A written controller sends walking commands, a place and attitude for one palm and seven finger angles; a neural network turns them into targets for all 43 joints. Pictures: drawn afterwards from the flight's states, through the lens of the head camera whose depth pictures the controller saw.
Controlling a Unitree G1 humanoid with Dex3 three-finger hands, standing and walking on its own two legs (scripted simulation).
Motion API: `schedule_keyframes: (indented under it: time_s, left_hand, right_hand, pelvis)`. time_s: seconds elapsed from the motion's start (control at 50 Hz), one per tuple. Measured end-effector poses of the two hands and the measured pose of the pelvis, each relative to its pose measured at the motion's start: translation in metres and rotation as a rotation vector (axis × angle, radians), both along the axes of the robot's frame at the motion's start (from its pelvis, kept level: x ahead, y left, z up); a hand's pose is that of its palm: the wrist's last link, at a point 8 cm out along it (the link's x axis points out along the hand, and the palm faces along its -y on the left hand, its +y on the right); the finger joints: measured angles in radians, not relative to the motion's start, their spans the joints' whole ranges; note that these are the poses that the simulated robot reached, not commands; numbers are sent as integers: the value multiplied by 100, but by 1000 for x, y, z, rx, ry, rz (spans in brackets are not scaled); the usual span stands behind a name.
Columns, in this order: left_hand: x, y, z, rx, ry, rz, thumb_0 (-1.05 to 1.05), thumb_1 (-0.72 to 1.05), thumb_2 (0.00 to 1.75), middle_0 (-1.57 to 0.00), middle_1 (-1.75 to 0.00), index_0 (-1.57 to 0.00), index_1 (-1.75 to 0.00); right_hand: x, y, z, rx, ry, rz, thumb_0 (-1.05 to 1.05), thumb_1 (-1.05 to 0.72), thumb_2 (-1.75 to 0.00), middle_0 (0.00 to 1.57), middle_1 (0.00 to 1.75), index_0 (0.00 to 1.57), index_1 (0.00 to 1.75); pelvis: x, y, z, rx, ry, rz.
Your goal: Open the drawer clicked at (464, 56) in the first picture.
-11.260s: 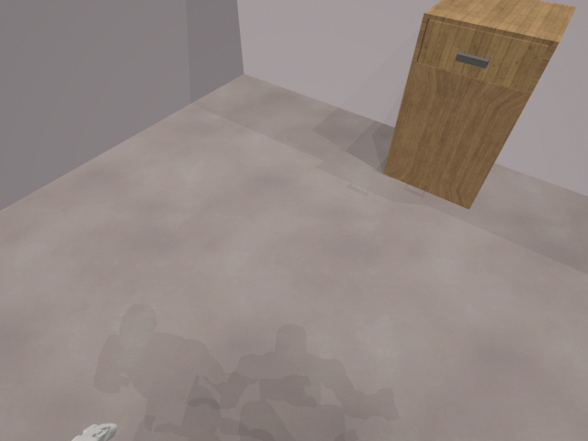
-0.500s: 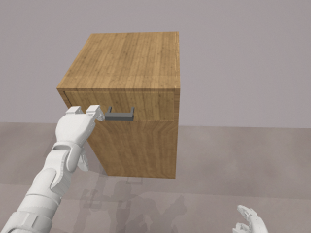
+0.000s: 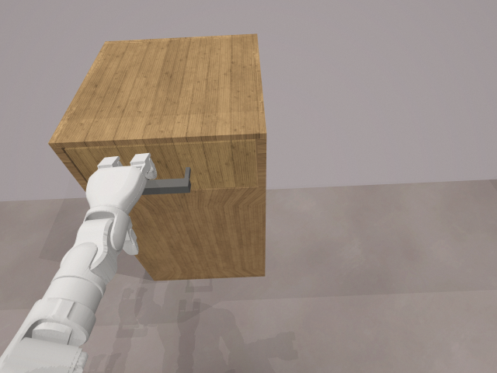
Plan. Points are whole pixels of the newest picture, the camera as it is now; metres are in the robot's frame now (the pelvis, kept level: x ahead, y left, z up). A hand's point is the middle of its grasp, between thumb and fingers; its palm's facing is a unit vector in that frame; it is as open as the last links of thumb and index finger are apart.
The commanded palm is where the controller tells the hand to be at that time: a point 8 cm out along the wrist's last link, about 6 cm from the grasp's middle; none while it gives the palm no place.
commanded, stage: move the hooked fingers above the handle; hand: left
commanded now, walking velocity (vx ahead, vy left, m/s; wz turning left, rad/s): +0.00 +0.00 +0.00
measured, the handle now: (166, 179) +0.53 +0.21 -0.06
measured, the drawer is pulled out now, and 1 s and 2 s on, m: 0.00 0.00 0.00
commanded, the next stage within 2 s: lower the fingers behind the handle in 1.78 s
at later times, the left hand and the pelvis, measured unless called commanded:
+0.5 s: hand (153, 188) +0.45 +0.21 +0.01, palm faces -0.05 -0.03 -1.00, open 13.8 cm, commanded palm +0.43 +0.21 +0.07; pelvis -0.01 +0.01 -0.01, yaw +0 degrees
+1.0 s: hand (158, 182) +0.48 +0.21 -0.01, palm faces -0.06 -0.04 -1.00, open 13.8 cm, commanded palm +0.46 +0.21 +0.06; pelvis -0.01 +0.01 -0.02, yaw -2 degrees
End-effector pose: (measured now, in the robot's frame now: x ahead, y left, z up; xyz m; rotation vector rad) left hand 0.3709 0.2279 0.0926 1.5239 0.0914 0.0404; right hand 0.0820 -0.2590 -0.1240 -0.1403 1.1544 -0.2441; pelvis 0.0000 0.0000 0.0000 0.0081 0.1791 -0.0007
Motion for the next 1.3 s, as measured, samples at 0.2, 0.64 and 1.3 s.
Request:
schedule_keyframes:
  time_s: [0.2, 0.64, 1.3]
  left_hand:
    - [17, -7, -12, -3, 4, -53, 0, -49, 30, -32, -120, -32, -120]
    - [72, -28, -32, 22, 18, -38, 0, -49, 30, -32, -120, -32, -120]
    - [75, -16, -39, 15, 24, -28, 0, -49, 30, -32, -120, -32, -120]
  right_hand:
    - [-13, -2, -3, -18, 37, -19, 0, -91, -89, 20, 30, 20, 30]
    - [-92, 1, -13, -29, 189, -124, 0, -91, -89, 20, 30, 20, 30]
    - [-83, 11, -13, -23, 192, -110, 0, -91, -89, 20, 30, 20, 30]
  pelvis:
    - [-1, 4, -5, -8, 33, 4]
    - [-9, 8, -17, -22, 125, -12]
    - [-4, 16, -19, -35, 144, -5]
